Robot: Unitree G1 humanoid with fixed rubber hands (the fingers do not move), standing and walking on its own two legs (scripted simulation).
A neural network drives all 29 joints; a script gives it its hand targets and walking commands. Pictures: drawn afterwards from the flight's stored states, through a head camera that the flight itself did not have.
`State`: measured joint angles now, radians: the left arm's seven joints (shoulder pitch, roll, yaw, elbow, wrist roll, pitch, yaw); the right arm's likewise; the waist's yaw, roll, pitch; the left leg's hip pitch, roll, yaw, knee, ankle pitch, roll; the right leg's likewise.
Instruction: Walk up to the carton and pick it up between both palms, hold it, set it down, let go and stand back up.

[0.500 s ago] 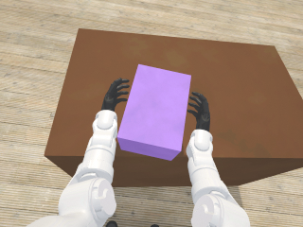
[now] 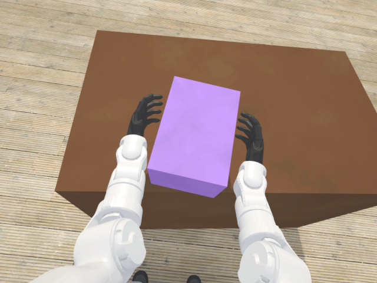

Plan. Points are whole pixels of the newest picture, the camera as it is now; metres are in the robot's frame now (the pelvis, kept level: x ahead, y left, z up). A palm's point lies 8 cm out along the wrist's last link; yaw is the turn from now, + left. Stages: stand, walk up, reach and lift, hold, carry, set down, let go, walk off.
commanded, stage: set down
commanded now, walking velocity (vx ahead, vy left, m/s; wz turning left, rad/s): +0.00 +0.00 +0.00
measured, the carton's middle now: (194, 138) +0.42 -0.02 -0.04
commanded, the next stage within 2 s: none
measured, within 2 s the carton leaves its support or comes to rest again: rests again in 0.34 s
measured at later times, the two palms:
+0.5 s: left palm (134, 141) +0.40 +0.12 -0.03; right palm (245, 159) +0.36 -0.14 -0.01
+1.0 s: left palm (118, 143) +0.39 +0.15 -0.01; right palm (251, 164) +0.35 -0.14 +0.00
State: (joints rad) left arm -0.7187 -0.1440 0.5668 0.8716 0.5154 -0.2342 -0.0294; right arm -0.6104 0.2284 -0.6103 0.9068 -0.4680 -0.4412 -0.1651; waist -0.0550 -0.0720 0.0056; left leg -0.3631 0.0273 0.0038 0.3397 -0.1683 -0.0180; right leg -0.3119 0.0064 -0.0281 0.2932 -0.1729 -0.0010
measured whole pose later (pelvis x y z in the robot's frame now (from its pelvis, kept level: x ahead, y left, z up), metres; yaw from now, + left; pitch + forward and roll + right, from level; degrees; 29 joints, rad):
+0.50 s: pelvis -0.02 +0.00 -0.02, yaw -1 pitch +19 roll -1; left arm -0.83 0.01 0.50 1.22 0.36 -0.32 0.07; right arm -0.71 0.10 -0.40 1.19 -0.25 -0.48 -0.17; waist -0.05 -0.06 -0.11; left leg -0.63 0.05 0.00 0.53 -0.22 -0.02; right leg -0.58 0.02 -0.03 0.47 -0.21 0.00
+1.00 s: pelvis -0.05 +0.01 -0.03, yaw -2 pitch +21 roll -3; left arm -0.93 0.14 0.22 1.46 0.07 -0.39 0.09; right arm -0.83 -0.03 -0.17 1.39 0.07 -0.49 -0.17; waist -0.05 -0.03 -0.21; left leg -0.80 0.05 0.00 0.67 -0.24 -0.02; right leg -0.73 0.03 -0.02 0.58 -0.22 0.00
